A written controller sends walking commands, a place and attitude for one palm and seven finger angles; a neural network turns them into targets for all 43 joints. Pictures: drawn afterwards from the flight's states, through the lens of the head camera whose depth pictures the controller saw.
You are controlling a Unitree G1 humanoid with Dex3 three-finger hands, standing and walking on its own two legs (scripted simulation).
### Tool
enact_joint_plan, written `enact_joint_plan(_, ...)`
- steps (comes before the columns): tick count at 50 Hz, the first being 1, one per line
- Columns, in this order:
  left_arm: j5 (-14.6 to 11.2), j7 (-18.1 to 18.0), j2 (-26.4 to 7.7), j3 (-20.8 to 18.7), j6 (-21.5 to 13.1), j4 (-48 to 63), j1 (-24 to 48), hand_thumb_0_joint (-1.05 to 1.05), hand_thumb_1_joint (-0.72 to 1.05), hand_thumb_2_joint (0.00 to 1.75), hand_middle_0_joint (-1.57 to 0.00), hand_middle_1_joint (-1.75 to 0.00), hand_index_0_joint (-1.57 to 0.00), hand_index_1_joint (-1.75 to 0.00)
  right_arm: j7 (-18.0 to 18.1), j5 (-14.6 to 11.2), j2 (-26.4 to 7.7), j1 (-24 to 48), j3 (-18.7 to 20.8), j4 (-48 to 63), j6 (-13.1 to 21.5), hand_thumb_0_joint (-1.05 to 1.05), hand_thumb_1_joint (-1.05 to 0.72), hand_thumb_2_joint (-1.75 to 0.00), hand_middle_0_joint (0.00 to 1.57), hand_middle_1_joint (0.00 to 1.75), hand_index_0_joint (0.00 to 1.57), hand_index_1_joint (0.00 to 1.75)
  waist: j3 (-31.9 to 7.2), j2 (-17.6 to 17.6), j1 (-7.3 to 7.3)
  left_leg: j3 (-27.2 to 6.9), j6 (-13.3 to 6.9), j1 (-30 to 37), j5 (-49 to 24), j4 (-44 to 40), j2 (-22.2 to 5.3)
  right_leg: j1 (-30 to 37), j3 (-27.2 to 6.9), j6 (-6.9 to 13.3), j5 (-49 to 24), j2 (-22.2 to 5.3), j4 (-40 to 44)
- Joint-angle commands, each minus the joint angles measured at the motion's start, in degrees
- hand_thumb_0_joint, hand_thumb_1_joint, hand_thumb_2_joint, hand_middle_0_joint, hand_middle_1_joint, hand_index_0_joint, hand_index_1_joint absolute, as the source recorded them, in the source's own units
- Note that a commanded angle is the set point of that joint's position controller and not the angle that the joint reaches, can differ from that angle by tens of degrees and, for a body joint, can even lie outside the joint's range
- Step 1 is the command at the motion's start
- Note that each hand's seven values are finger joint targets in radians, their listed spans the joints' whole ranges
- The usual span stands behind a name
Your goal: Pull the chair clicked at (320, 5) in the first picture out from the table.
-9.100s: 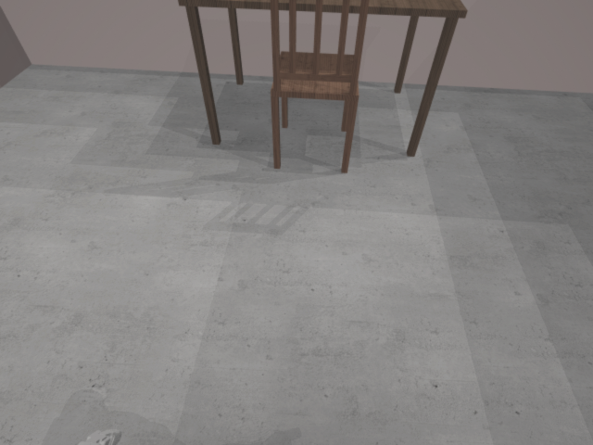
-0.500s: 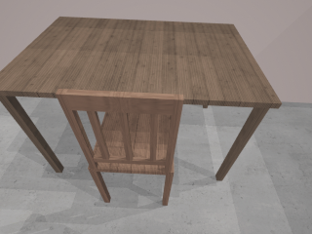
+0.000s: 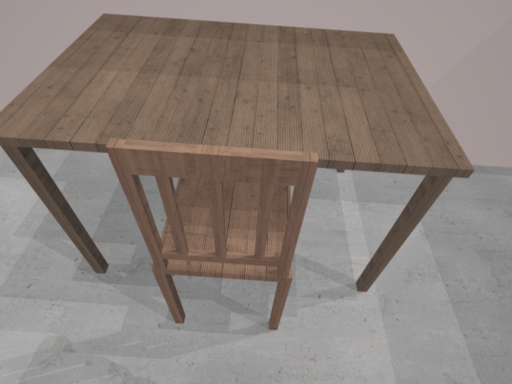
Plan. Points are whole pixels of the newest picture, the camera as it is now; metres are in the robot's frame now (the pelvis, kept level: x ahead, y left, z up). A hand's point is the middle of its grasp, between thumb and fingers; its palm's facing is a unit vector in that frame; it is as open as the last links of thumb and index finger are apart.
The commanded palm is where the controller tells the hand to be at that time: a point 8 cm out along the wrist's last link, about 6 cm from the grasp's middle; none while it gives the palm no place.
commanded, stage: look again from close up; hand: left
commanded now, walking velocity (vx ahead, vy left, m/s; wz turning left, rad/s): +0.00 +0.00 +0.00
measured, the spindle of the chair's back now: (218, 221) +0.46 +0.11 -0.10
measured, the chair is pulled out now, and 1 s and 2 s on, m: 0.00 0.00 0.00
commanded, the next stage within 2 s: raise the hand toward the chair's back in 0.30 s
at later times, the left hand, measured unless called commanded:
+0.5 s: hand out of the picture +0.06 +0.19 -0.14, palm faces +0.14 -0.96 -0.24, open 7.3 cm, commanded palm +0.10 +0.22 -0.07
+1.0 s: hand (153, 368) +0.16 +0.17 -0.07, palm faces +0.09 -0.99 -0.07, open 10.8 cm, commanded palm +0.14 +0.22 -0.06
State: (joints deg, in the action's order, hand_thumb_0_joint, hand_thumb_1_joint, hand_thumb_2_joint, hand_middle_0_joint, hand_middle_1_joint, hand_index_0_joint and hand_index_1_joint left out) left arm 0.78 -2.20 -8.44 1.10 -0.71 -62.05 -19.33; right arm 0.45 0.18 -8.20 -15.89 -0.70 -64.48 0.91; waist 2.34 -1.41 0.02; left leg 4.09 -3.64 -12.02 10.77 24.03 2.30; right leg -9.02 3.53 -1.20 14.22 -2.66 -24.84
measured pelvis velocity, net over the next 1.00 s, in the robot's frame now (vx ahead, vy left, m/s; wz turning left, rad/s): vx -0.02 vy -0.05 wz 0.06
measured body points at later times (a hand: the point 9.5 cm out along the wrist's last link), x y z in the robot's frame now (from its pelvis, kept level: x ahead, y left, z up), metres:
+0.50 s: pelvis +0.00 +0.00 +0.00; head +0.02 +0.01 +0.44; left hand +0.05 +0.24 -0.12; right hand +0.02 -0.23 -0.14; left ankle +0.03 +0.08 -0.74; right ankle -0.01 -0.13 -0.74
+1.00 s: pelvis -0.02 -0.05 -0.12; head +0.06 -0.04 +0.33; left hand +0.15 +0.22 -0.06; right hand +0.23 -0.26 -0.18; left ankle +0.03 +0.08 -0.74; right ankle -0.01 -0.13 -0.74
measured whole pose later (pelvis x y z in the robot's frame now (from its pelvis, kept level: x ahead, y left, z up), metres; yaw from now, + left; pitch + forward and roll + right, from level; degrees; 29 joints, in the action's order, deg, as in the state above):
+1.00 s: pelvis -0.02 -0.05 -0.12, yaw +3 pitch +17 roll -2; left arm -18.2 20.8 -13.6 -12.5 -27.3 1.5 -26.2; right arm 1.8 -1.7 -13.7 -7.4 0.3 -30.1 12.6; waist -7.3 0.8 3.6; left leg -2.9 0.7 -60.1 29.9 73.4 -1.0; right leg -54.0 7.6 3.8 35.1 1.5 -72.3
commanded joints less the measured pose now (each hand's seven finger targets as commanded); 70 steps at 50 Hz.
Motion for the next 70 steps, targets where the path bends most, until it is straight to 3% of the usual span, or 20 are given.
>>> enact_joint_plan(1,0.13,-0.48,-4.84,-0.72,-0.93,1.04,-4.79,0.00,0.90,0.90,-0.20,-0.30,-0.20,-0.30,0.48,0.03,-6.42,-2.55,1.22,1.54,1.18,0.00,-0.90,-0.90,0.20,0.30,0.20,0.30,1.75,1.65,0.16,-9.17,1.14,0.07,0.86,-6.89,-7.72,-2.46,-4.13,2.54,-2.39,-3.79,4.58)
enact_joint_plan(19,0.15,-0.66,-4.03,-0.59,-0.84,0.32,-5.79,0.00,0.90,0.90,-0.20,-0.30,-0.20,-0.30,0.58,-0.07,-5.80,-3.16,1.11,0.26,1.24,0.00,-0.90,-0.90,0.20,0.30,0.20,0.30,1.87,1.47,0.01,-8.60,1.18,1.43,-0.30,-7.84,-7.99,-2.88,-4.42,2.19,-3.38,-3.74,4.78)
enact_joint_plan(20,-0.41,-0.23,-15.16,-0.51,-1.86,5.65,1.61,0.00,0.90,0.90,-0.20,-0.30,-0.20,-0.30,0.35,1.38,-11.31,2.17,3.08,8.49,0.93,0.00,-0.90,-0.90,0.20,0.30,0.20,0.30,4.93,6.99,-2.24,-9.36,0.24,-2.16,-9.87,-7.68,-3.26,-6.98,-2.01,4.43,-2.63,-0.11,-2.70)
enact_joint_plan(21,-11.42,-2.60,-17.59,-7.04,-10.11,83.69,35.95,0.00,0.88,0.89,-0.20,-0.30,-0.20,-0.30,2.45,-3.15,-15.97,0.73,1.11,25.81,9.17,0.00,-0.90,-0.90,0.20,0.30,0.20,0.30,-15.19,11.74,-8.03,-6.75,3.75,12.03,-2.46,-4.48,-2.94,-11.33,0.38,2.72,0.85,4.99,-2.24)
enact_joint_plan(22,-8.12,-4.12,-12.76,-3.00,-5.86,71.71,15.01,0.00,0.85,0.88,-0.20,-0.29,-0.20,-0.29,2.84,-2.31,-14.49,-0.21,1.62,22.64,15.05,0.00,-0.90,-0.90,0.20,0.30,0.20,0.30,-14.17,15.65,-3.29,-7.87,5.38,13.11,0.52,-8.25,-5.57,-12.53,-0.56,4.11,6.34,4.26,-7.43)
enact_joint_plan(23,-8.27,-4.86,-1.84,1.50,-0.40,61.44,-0.69,0.00,0.83,0.87,-0.19,-0.29,-0.19,-0.29,2.38,-2.66,-12.77,-0.11,1.25,20.93,16.56,0.00,-0.90,-0.90,0.20,0.30,0.20,0.30,-7.25,8.39,-3.66,-9.88,5.56,5.57,6.72,-9.21,-5.93,-15.41,0.20,3.58,6.51,4.15,-8.99)
enact_joint_plan(24,-9.87,-4.67,0.88,5.05,-0.84,67.58,1.16,0.00,0.81,0.86,-0.19,-0.29,-0.19,-0.29,2.29,-2.91,-13.88,1.14,1.17,22.69,17.33,0.00,-0.90,-0.90,0.20,0.30,0.20,0.30,-3.73,6.60,-3.44,-9.01,3.40,0.07,10.04,-5.54,-4.70,-14.37,0.29,3.16,4.64,3.67,-6.62)
enact_joint_plan(25,-9.99,-4.23,-0.01,2.04,-1.54,63.53,-1.76,0.00,0.78,0.85,-0.19,-0.28,-0.19,-0.28,2.66,-3.35,-13.86,2.18,2.15,23.16,18.38,0.00,-0.90,-0.90,0.20,0.30,0.20,0.30,-0.08,0.35,-4.67,-8.96,2.44,-4.61,12.64,-2.14,-4.25,-16.04,1.14,2.47,4.73,4.03,-4.89)
enact_joint_plan(27,-9.08,-2.32,-2.94,-1.36,-7.99,63.96,0.77,0.00,0.74,0.83,-0.18,-0.27,-0.18,-0.27,1.62,-1.11,-15.31,2.63,3.24,27.30,19.88,0.00,-0.90,-0.90,0.20,0.30,0.20,0.30,-3.06,-8.99,-5.60,-10.64,2.43,-11.97,14.28,5.64,-3.26,-22.61,2.59,1.73,8.83,4.00,-8.99)
enact_joint_plan(28,-8.96,-0.31,-1.06,-1.53,-11.63,60.43,-2.26,0.00,0.71,0.82,-0.18,-0.27,-0.18,-0.27,0.82,-0.50,-14.87,3.95,4.10,29.07,20.22,0.00,-0.90,-0.90,0.20,0.30,0.20,0.30,-5.78,-10.86,-4.43,-11.04,2.96,-15.66,13.92,9.50,-3.13,-26.31,3.14,1.84,10.21,4.24,-13.14)
enact_joint_plan(30,-11.67,5.68,0.41,-3.71,-19.24,53.47,-14.49,0.00,0.67,0.80,-0.18,-0.26,-0.18,-0.26,-1.43,-0.65,-13.77,6.82,5.10,32.92,20.07,0.00,-0.90,-0.90,0.20,0.30,0.20,0.30,-9.96,-6.02,1.30,-7.92,4.18,-22.13,10.60,17.21,-1.91,-29.54,2.62,2.92,12.10,4.28,-20.01)
enact_joint_plan(34,-15.47,18.92,-7.28,-13.15,-35.16,56.26,-15.92,0.00,0.57,0.76,-0.17,-0.25,-0.17,-0.25,-4.07,-0.47,-13.88,9.90,6.54,39.06,17.85,0.00,-0.90,-0.90,0.20,0.30,0.20,0.30,-17.93,-0.55,4.18,-5.00,4.54,-33.05,6.61,31.39,-0.94,-36.33,-1.18,4.13,10.25,3.73,-31.89)
enact_joint_plan(35,-14.75,19.66,-11.57,-17.93,-34.72,55.13,-17.90,0.00,0.55,0.75,-0.16,-0.25,-0.16,-0.25,-4.14,-0.95,-13.99,10.67,6.99,40.53,16.58,0.00,-0.90,-0.90,0.20,0.30,0.20,0.30,-18.33,1.78,6.02,-4.31,4.34,-35.18,7.71,32.22,-0.79,-36.15,-2.72,4.34,11.02,3.66,-33.13)
enact_joint_plan(40,-18.46,18.71,-14.69,-20.70,-27.51,73.80,-4.72,0.00,0.43,0.70,-0.15,-0.23,-0.15,-0.23,-0.57,-2.03,-13.42,9.03,6.62,46.35,12.31,0.00,-0.90,-0.90,0.20,0.30,0.20,0.30,-21.20,-0.17,2.25,-5.12,2.39,-38.20,14.24,36.80,-1.02,-37.50,-8.78,1.61,20.32,3.59,-29.55)
enact_joint_plan(43,-18.65,18.56,-13.55,-16.98,-30.32,83.72,0.38,0.00,0.36,0.67,-0.15,-0.22,-0.15,-0.22,1.01,-1.92,-12.48,5.69,5.73,44.99,12.96,0.00,-0.90,-0.90,0.20,0.30,0.20,0.30,-23.42,5.22,-0.81,-5.86,1.72,-35.35,8.29,40.71,-1.78,-36.60,-10.33,0.16,8.42,2.89,-29.99)
enact_joint_plan(48,-19.65,25.51,-11.37,-13.34,-30.54,74.50,2.39,0.00,0.25,0.62,-0.13,-0.20,-0.13,-0.20,2.78,-2.23,-13.38,4.74,4.73,39.62,14.67,0.00,-0.90,-0.90,0.20,0.30,0.20,0.30,-20.26,1.37,-4.22,-7.43,1.49,-38.88,6.98,44.35,-2.93,-39.27,-9.94,-1.09,2.66,2.84,-31.24)
enact_joint_plan(55,-21.83,26.34,-17.32,-24.73,-21.47,71.08,-4.82,0.00,0.08,0.55,-0.12,-0.17,-0.12,-0.17,3.39,-2.49,-12.34,7.46,5.45,39.70,14.15,0.00,-0.90,-0.90,0.20,0.30,0.20,0.30,-30.82,-0.80,2.25,-7.74,1.86,-37.67,0.87,42.26,-2.10,-27.80,-11.47,-3.23,-6.17,1.21,-31.06)
enact_joint_plan(60,-21.55,22.86,-14.15,-23.71,-23.76,70.59,-6.56,0.00,-0.03,0.50,-0.11,-0.15,-0.11,-0.15,2.60,-2.09,-11.55,7.46,5.84,38.89,13.96,0.00,-0.90,-0.90,0.20,0.30,0.20,0.30,-27.28,-2.91,2.00,-7.68,2.28,-36.63,0.20,39.82,-1.82,-29.99,-8.82,-2.77,-7.41,2.06,-31.63)
enact_joint_plan(63,-20.99,22.71,-11.51,-18.99,-25.87,71.37,-5.54,0.00,-0.10,0.47,-0.10,-0.14,-0.10,-0.14,2.26,-1.97,-12.10,7.18,5.67,39.23,14.27,0.00,-0.90,-0.90,0.20,0.30,0.20,0.30,-23.95,-0.15,0.56,-7.26,2.28,-36.09,3.26,38.32,-1.81,-34.77,-6.60,-1.26,-0.45,2.76,-31.70)
enact_joint_plan(70,-19.76,19.74,-14.69,-19.40,-27.99,74.86,-4.02,0.00,-0.27,0.40,-0.08,-0.12,-0.08,-0.12,2.56,-1.59,-13.57,6.72,5.67,39.84,14.96,0.00,-0.90,-0.90,0.20,0.30,0.20,0.30,-25.47,3.30,0.96,-7.76,1.85,-32.34,4.95,35.42,-2.27,-38.14,-2.03,1.91,8.38,4.91,-32.51)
